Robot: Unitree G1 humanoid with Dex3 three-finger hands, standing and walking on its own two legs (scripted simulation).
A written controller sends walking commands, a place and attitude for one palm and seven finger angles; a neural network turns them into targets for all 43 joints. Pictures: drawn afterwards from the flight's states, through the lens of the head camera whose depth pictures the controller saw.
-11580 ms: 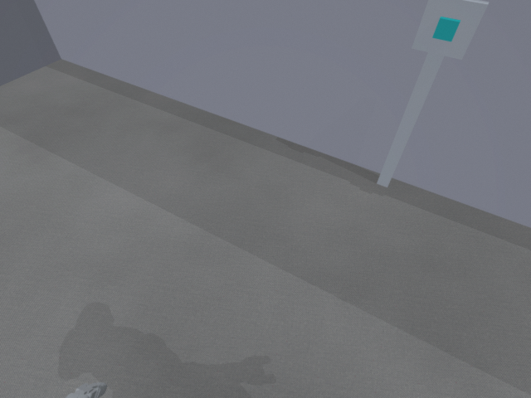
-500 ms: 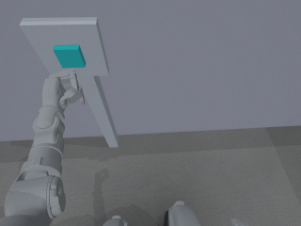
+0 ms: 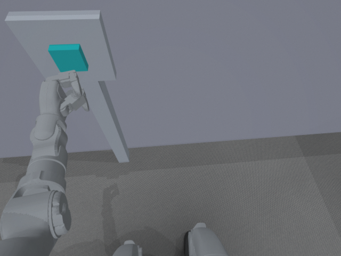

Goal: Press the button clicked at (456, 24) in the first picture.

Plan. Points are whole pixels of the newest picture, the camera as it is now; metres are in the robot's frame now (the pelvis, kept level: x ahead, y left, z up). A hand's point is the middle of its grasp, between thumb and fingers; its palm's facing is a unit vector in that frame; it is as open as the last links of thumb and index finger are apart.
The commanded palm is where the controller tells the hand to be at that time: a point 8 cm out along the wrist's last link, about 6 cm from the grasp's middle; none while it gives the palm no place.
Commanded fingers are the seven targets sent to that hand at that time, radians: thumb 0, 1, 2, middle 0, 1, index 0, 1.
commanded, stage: aim a knuckle at the button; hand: left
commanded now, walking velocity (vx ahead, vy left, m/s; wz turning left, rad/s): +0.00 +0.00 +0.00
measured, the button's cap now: (69, 57) +0.56 +0.21 +0.10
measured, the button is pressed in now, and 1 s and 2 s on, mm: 0 0 10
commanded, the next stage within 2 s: press the button with the knuckle in 0.26 s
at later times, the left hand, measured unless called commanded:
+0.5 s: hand (81, 97) +0.46 +0.18 +0.06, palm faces +0.04 -1.00 -0.02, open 3.1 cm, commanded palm +0.44 +0.23 +0.07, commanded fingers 0.00 0.90 0.90 -1.30 -1.50 -1.30 -1.50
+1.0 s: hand (83, 85) +0.50 +0.18 +0.07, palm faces +0.04 -1.00 -0.03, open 3.1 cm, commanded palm +0.47 +0.23 +0.07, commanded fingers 0.00 0.90 0.90 -1.30 -1.50 -1.30 -1.50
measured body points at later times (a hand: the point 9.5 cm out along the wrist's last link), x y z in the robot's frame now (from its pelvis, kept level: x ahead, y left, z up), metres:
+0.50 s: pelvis +0.01 +0.00 +0.00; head +0.11 +0.01 +0.44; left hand +0.46 +0.24 +0.07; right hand +0.07 -0.25 -0.12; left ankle -0.03 +0.13 -0.69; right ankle +0.06 -0.13 -0.69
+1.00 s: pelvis +0.00 +0.00 +0.00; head +0.12 +0.01 +0.43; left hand +0.49 +0.24 +0.07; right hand +0.01 -0.26 -0.12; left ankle -0.03 +0.13 -0.69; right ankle +0.06 -0.13 -0.69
